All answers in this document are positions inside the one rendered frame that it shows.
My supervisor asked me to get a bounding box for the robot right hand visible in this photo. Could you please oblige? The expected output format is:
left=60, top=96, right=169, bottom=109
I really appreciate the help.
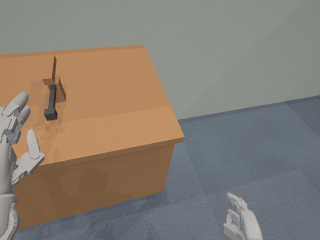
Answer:
left=223, top=192, right=263, bottom=240

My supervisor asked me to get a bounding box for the tap lever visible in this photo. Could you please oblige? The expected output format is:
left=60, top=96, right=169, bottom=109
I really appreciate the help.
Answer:
left=44, top=84, right=58, bottom=121

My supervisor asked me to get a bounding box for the left robot forearm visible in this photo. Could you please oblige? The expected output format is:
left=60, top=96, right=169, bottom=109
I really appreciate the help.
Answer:
left=0, top=194, right=20, bottom=240

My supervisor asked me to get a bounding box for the robot left hand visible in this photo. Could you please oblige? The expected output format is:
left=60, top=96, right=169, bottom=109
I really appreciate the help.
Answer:
left=0, top=91, right=45, bottom=195

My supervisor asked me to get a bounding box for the counter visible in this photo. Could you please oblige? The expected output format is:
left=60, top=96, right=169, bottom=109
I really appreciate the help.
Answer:
left=0, top=44, right=185, bottom=230

